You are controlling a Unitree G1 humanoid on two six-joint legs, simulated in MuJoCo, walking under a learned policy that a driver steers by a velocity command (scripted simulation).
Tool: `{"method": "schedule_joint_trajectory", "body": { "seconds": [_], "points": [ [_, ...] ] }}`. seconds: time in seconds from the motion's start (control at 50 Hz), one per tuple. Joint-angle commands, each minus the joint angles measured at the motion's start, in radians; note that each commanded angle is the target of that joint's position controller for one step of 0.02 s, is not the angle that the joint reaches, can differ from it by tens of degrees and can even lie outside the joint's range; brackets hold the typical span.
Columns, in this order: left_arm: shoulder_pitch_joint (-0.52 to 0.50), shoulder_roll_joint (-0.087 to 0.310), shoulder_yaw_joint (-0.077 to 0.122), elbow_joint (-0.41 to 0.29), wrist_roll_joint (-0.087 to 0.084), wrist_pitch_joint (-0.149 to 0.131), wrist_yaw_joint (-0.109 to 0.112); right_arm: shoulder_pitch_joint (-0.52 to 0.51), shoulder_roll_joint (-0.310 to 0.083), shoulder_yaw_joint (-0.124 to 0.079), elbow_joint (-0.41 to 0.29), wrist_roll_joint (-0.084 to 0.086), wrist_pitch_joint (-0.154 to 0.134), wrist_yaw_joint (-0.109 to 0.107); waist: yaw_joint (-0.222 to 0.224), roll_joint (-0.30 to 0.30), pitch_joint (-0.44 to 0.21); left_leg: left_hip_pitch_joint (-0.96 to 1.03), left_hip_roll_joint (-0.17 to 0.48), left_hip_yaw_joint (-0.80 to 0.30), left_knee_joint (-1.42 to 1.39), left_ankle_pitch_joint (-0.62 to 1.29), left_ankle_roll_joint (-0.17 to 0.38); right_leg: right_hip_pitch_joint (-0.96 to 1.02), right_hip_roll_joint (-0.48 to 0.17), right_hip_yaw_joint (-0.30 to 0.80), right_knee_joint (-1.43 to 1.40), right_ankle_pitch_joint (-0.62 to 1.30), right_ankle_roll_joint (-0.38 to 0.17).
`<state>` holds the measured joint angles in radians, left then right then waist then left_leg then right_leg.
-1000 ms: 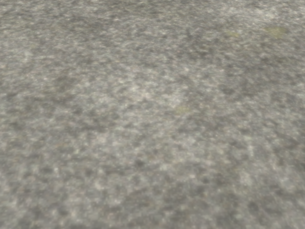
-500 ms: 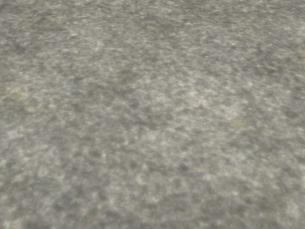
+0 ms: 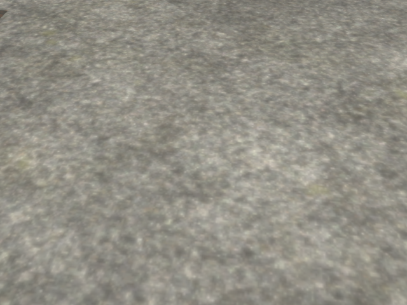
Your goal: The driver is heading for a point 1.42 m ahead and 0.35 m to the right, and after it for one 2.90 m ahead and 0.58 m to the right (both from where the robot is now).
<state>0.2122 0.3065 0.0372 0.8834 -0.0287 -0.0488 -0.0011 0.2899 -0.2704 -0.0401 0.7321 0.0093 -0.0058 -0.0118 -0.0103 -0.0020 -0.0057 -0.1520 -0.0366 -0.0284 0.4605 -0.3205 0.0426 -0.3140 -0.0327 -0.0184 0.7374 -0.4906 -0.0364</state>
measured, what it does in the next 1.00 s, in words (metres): walks ahead: right foot, then left foot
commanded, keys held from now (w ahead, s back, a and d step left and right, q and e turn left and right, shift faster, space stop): w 1.00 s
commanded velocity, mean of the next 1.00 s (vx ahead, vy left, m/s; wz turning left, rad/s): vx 0.45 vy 0.00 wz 0.01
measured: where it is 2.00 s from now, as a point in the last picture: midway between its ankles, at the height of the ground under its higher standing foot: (233, 172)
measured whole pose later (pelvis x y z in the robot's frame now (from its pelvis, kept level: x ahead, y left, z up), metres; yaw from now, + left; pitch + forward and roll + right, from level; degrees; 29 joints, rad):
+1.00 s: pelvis +0.49 -0.04 +0.00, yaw -1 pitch +1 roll +3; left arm 0.07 0.28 0.02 0.75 -0.01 -0.08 -0.02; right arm 0.35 -0.28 -0.06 0.85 0.02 -0.08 0.01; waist -0.08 -0.05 0.03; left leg 0.00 -0.07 0.05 0.22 -0.24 0.04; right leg -0.64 -0.12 0.04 0.60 0.05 0.02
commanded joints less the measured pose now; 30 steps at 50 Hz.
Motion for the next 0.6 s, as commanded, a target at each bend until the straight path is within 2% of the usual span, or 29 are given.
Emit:
{"method": "schedule_joint_trajectory", "body": {
  "seconds": [0.02,0.06,0.08,0.1,0.12,0.14,0.16,0.18,0.2,0.22,0.24,0.3,0.38,0.44,0.5,0.54,0.56,0.58,0.6],
  "points": [
    [-0.097,0.085,0.015,-0.081,-0.007,-0.052,-0.026,-0.046,-0.175,-0.050,-0.066,0.014,-0.025,-0.003,-0.005,0.118,0.076,0.044,0.289,-0.343,-0.268,-0.136,0.174,-0.166,-0.044,0.022,-0.083,0.055,-0.045],
    [0.046,0.079,0.020,-0.010,0.007,-0.054,-0.036,-0.094,-0.178,-0.051,-0.074,0.019,-0.017,0.003,0.072,0.100,0.014,-0.122,0.202,-0.195,-0.183,-0.034,0.127,0.161,0.035,-0.064,-0.235,0.304,-0.022],
    [0.135,0.094,0.030,0.027,0.010,-0.049,-0.034,-0.081,-0.145,-0.042,-0.073,0.010,-0.018,0.004,0.102,0.077,-0.014,-0.210,0.164,-0.149,-0.105,-0.026,0.099,0.307,0.050,-0.059,-0.232,0.318,-0.011],
    [0.238,0.142,0.045,0.043,0.009,-0.047,-0.024,-0.098,-0.080,-0.021,-0.083,-0.002,-0.026,0.008,0.143,-0.038,-0.025,-0.327,0.081,-0.054,0.130,-0.022,0.036,0.420,-0.076,0.124,-0.324,0.208,-0.053],
    [0.305,0.283,0.074,0.034,0.015,-0.050,-0.024,-0.099,-0.045,-0.011,-0.141,-0.001,-0.046,0.002,0.147,-0.299,-0.051,-0.539,-0.035,0.030,0.478,-0.214,-0.035,0.499,-0.334,0.600,-0.512,0.008,-0.210],
    [0.254,0.221,0.055,0.014,0.026,-0.058,-0.025,-0.083,-0.115,-0.030,-0.133,0.029,-0.062,-0.004,0.126,-0.196,-0.012,-0.631,0.003,-0.078,0.651,-0.275,-0.029,0.456,-0.382,0.741,-0.576,-0.161,-0.273],
    [0.184,0.166,0.040,-0.006,0.022,-0.063,-0.022,-0.075,-0.144,-0.039,-0.123,0.044,-0.072,0.001,0.094,-0.144,0.073,-0.704,0.058,-0.095,0.700,-0.170,-0.007,0.424,-0.354,0.648,-0.574,-0.188,-0.244],
    [0.141,0.135,0.032,-0.021,0.024,-0.065,-0.020,-0.071,-0.144,-0.039,-0.106,0.035,-0.076,0.004,0.076,-0.112,0.094,-0.707,0.095,-0.071,0.696,-0.072,0.004,0.401,-0.304,0.540,-0.573,-0.104,-0.207],
    [0.118,0.122,0.026,-0.029,0.028,-0.063,-0.020,-0.083,-0.139,-0.042,-0.099,0.019,-0.080,0.006,0.065,-0.086,0.103,-0.698,0.119,-0.064,0.663,0.006,0.005,0.380,-0.270,0.457,-0.576,0.028,-0.183],
    [0.112,0.107,0.019,-0.033,0.033,-0.060,-0.019,-0.087,-0.135,-0.045,-0.095,0.008,-0.080,0.012,0.055,-0.086,0.096,-0.653,0.138,-0.055,0.629,0.065,0.001,0.352,-0.233,0.373,-0.582,0.154,-0.158],
    [0.120,0.099,0.016,-0.032,0.033,-0.057,-0.018,-0.082,-0.120,-0.043,-0.090,0.005,-0.077,0.019,0.051,-0.096,0.084,-0.620,0.141,-0.036,0.605,0.107,-0.008,0.339,-0.206,0.309,-0.588,0.264,-0.148],
    [0.159,0.109,0.015,-0.021,0.027,-0.052,-0.012,-0.123,-0.084,-0.034,-0.107,0.001,-0.069,0.027,0.056,-0.075,0.068,-0.619,0.136,0.010,0.514,0.193,-0.043,0.340,-0.174,0.188,-0.590,0.559,-0.151],
    [0.190,0.120,0.012,-0.011,0.025,-0.038,0.005,-0.272,-0.036,-0.011,-0.158,0.008,-0.079,0.040,0.094,-0.073,0.101,-0.535,0.106,0.060,0.238,0.358,-0.058,0.279,-0.131,0.087,-0.621,0.623,-0.127],
    [0.244,0.131,0.015,0.009,0.019,-0.031,0.010,-0.362,-0.033,-0.007,-0.186,0.015,-0.089,0.057,0.116,-0.067,0.133,-0.504,0.081,0.072,0.116,0.408,-0.045,0.310,-0.159,0.083,-0.627,0.610,-0.135],
    [0.258,0.138,0.023,0.021,0.012,-0.020,0.012,-0.401,-0.050,-0.010,-0.205,0.018,-0.099,0.072,0.093,-0.075,0.135,-0.503,0.066,0.061,0.052,0.359,-0.002,0.409,-0.206,0.082,-0.572,0.732,-0.132],
    [0.242,0.163,0.034,0.015,0.016,-0.014,0.017,-0.341,-0.089,-0.026,-0.193,0.013,-0.100,0.071,0.036,-0.107,0.064,-0.394,0.023,0.082,0.046,0.290,0.037,0.467,-0.216,0.075,-0.461,1.040,-0.115],
    [0.233,0.176,0.039,0.012,0.020,-0.006,0.019,-0.249,-0.122,-0.042,-0.169,0.012,-0.096,0.065,-0.018,-0.125,-0.009,-0.276,-0.007,0.100,0.052,0.257,0.063,0.481,-0.208,0.065,-0.343,1.213,-0.106],
    [0.209,0.173,0.037,0.003,0.026,0.002,0.021,-0.087,-0.158,-0.062,-0.121,0.013,-0.090,0.053,-0.107,-0.116,-0.111,-0.046,-0.013,0.110,0.021,0.307,0.097,0.415,-0.173,0.035,-0.152,1.271,-0.081],
    [0.208,0.140,0.023,-0.024,0.043,0.000,0.024,0.101,-0.209,-0.076,-0.077,-0.001,-0.081,0.037,-0.171,-0.046,-0.257,0.312,0.151,-0.069,0.090,0.316,0.155,0.167,-0.135,0.034,0.133,0.983,-0.061]
  ]
}}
